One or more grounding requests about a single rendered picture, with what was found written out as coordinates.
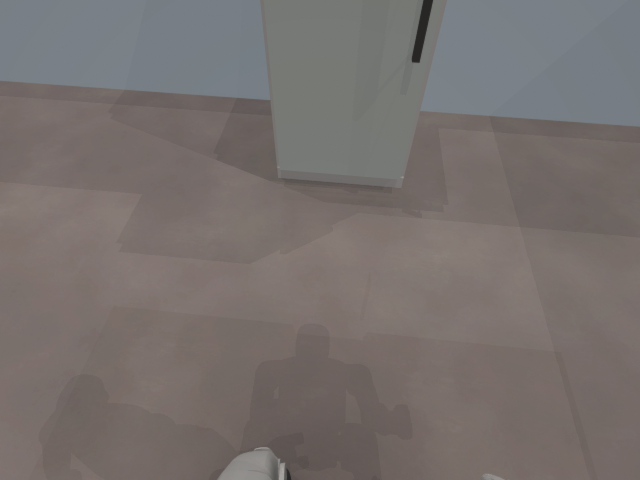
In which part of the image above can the fridge door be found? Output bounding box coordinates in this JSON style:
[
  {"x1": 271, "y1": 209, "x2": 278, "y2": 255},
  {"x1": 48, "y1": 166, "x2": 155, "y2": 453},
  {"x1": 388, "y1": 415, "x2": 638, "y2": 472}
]
[{"x1": 264, "y1": 0, "x2": 442, "y2": 180}]

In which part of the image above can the handle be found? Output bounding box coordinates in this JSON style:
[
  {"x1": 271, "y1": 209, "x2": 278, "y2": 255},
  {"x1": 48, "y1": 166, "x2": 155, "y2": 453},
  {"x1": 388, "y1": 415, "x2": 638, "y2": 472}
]
[{"x1": 412, "y1": 0, "x2": 433, "y2": 63}]

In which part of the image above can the left robot thigh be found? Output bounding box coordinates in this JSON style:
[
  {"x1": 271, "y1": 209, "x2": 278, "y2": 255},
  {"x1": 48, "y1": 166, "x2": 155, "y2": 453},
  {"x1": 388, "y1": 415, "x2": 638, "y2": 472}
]
[{"x1": 217, "y1": 451, "x2": 287, "y2": 480}]

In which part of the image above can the left robot shin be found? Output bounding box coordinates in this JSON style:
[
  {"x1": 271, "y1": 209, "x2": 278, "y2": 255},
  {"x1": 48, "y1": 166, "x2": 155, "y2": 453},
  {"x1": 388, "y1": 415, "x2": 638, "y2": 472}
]
[{"x1": 254, "y1": 447, "x2": 275, "y2": 456}]

